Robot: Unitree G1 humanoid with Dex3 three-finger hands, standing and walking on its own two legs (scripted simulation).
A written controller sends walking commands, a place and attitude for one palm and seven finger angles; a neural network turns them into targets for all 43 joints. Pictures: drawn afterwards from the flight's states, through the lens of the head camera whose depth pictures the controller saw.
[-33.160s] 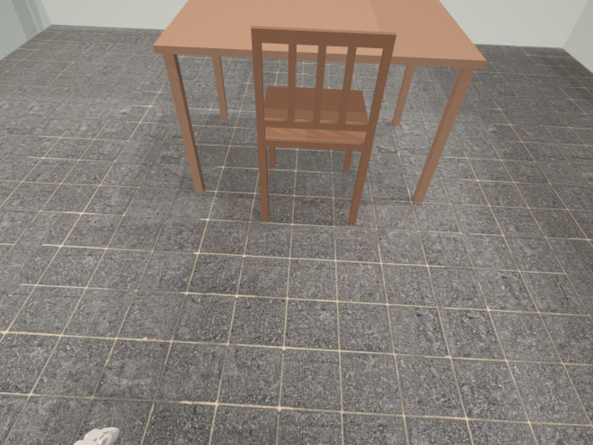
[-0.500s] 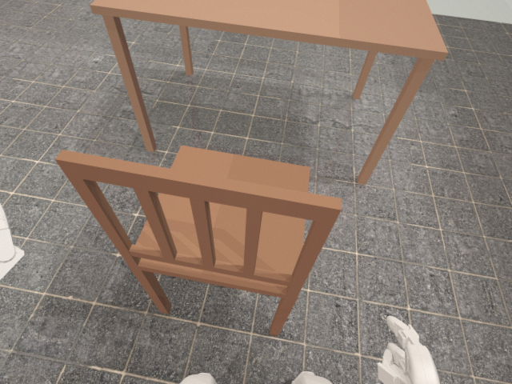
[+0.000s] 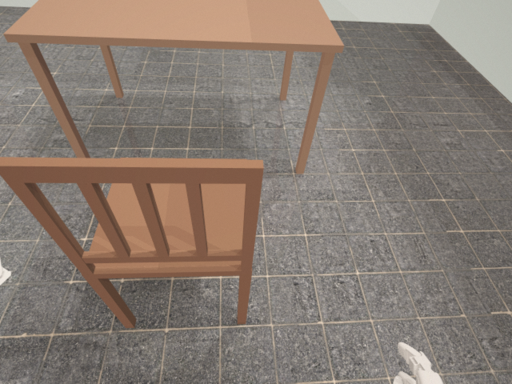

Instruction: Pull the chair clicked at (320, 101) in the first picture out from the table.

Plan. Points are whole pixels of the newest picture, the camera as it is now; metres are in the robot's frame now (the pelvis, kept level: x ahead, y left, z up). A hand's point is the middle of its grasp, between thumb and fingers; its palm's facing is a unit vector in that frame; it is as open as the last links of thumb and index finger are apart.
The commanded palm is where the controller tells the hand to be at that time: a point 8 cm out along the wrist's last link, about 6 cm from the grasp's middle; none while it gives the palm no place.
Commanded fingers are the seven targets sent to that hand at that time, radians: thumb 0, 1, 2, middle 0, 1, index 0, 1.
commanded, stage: stop stepping back and stand still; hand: left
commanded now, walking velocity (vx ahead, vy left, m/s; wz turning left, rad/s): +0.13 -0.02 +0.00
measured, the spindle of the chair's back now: (153, 222) +0.45 +0.21 -0.09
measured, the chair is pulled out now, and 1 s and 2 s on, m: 0.61 0.61 0.61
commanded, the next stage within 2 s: let the arm hang, fingers relaxed in 0.48 s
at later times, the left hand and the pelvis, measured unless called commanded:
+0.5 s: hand out of the picture +0.15 +0.26 +0.18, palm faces +0.48 -0.75 -0.46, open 7.4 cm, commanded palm +0.09 +0.29 +0.19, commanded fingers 0.00 0.90 0.90 -0.20 -0.30 -0.20 -0.30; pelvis -0.04 -0.01 +0.01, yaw +1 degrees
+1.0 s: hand out of the picture -0.03 +0.18 -0.17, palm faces +0.07 -0.98 -0.20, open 7.0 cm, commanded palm none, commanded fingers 0.00 0.90 0.90 -0.20 -0.30 -0.20 -0.30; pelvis -0.01 -0.02 +0.01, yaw +4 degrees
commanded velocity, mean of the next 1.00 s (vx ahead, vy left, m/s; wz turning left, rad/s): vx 0.05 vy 0.01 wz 0.00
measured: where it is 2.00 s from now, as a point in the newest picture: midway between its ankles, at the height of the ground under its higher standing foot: outside the picture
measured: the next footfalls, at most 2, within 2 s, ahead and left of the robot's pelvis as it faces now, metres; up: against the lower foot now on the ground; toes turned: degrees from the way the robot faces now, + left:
none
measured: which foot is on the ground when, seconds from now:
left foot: down 0.00-1.00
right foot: down 0.00-1.00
